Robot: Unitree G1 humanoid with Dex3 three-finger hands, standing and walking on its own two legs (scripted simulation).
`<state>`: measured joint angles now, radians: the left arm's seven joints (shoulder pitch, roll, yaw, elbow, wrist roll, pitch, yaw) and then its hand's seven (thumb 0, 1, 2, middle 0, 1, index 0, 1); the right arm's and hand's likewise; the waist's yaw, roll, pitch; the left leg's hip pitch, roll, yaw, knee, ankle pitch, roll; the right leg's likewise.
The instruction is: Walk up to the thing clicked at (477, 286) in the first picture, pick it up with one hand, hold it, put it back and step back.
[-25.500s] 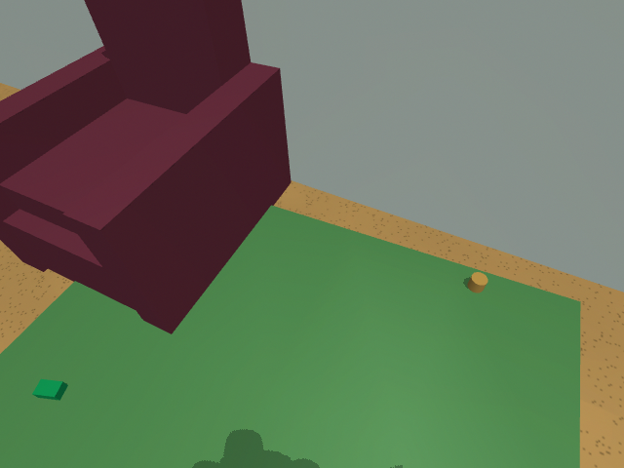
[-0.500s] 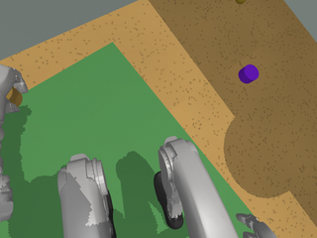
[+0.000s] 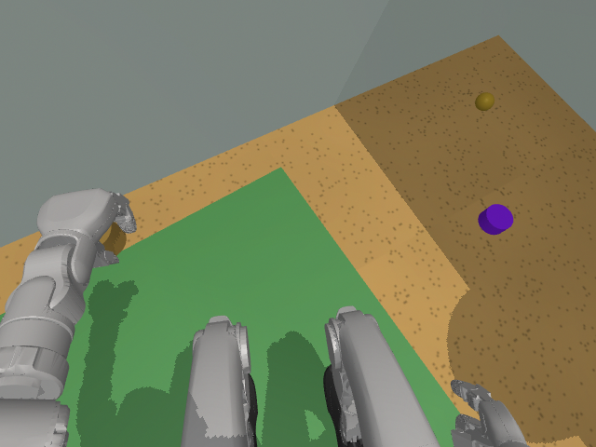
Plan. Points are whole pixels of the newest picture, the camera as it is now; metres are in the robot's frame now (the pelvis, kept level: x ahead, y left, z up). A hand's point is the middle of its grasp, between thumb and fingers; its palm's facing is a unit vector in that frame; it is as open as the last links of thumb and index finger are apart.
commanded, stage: lift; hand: left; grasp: from above
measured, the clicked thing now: (98, 235) +0.43 +0.29 -0.11
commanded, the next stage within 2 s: hold in 0.84 s
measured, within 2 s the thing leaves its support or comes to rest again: neither
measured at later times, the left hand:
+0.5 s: hand (35, 229) +0.37 +0.25 +0.09, palm faces -0.45 -0.09 -0.89, open 6.8 cm
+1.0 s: hand (1, 171) +0.38 +0.24 +0.17, palm faces -0.44 -0.10 -0.89, open 6.7 cm
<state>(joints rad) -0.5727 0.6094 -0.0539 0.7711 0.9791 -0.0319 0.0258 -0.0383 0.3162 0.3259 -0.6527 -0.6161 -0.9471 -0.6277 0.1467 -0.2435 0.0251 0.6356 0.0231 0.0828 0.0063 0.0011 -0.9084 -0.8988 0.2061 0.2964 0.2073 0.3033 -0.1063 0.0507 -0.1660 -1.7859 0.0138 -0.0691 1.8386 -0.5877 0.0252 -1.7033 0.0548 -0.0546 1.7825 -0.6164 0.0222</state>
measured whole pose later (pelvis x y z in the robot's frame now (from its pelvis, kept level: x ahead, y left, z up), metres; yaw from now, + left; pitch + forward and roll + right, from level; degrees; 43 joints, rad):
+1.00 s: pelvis +0.07 +0.00 +0.24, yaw +3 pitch +9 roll -1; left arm -0.34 0.39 -0.20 0.84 0.97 0.03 0.13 -0.04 0.34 0.29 -0.64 -0.63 -0.95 -0.63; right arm 0.26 -0.24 -0.04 0.74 0.05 0.01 -0.05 0.01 -0.91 -0.90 0.21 0.30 0.21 0.30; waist -0.05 0.05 -0.08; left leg -0.61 0.01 0.01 0.79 -0.35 0.01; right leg -0.57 0.03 0.04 0.76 -0.36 0.01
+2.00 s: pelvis +0.08 +0.00 +0.26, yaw +2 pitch +2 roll +0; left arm -0.27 0.40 -0.25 0.67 0.97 0.03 -0.01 -0.02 0.34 0.33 -0.60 -0.67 -0.91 -0.68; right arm 0.20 -0.26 -0.02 0.69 0.08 0.06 -0.06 0.01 -0.91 -0.90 0.20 0.30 0.21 0.30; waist 0.00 0.05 -0.02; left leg -0.32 0.00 0.02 0.52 -0.24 0.01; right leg -0.30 0.02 0.06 0.52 -0.26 0.00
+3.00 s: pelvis +0.08 +0.00 +0.27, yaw +2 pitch +0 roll +0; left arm -0.25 0.40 -0.25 0.62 0.97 0.03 -0.03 -0.02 0.35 0.34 -0.57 -0.69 -0.89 -0.70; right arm 0.18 -0.25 -0.02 0.69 0.08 0.07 -0.07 0.01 -0.91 -0.90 0.20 0.30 0.20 0.30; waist 0.01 0.06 -0.01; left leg -0.27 0.00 0.02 0.47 -0.21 0.01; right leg -0.25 0.02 0.06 0.47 -0.24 0.00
